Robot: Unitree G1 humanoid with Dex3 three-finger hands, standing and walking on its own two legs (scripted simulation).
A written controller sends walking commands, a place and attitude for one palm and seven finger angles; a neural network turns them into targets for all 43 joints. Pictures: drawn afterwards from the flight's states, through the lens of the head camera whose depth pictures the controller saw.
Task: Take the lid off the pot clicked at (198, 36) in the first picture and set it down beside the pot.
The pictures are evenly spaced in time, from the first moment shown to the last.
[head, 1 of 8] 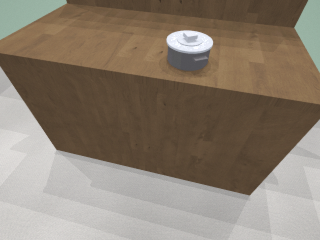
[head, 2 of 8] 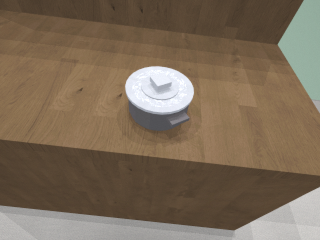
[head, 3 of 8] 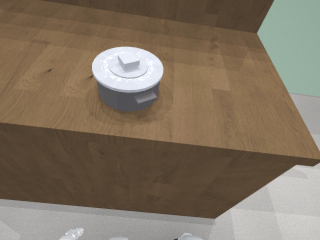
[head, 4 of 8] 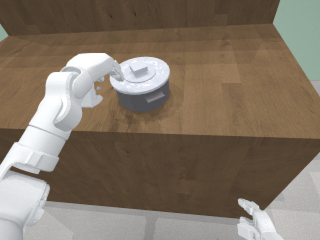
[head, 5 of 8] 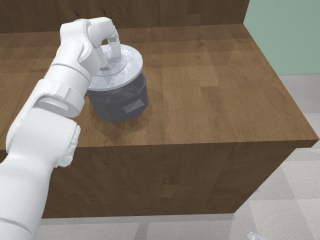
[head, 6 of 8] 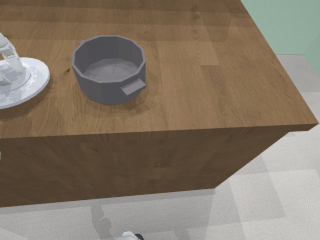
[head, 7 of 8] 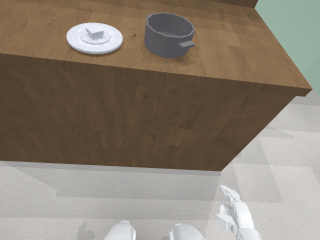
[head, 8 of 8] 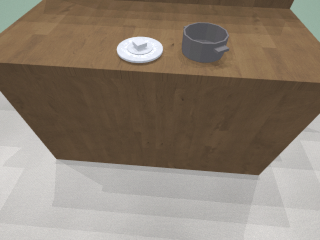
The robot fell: no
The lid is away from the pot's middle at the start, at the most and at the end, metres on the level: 0.00 0.27 0.25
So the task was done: yes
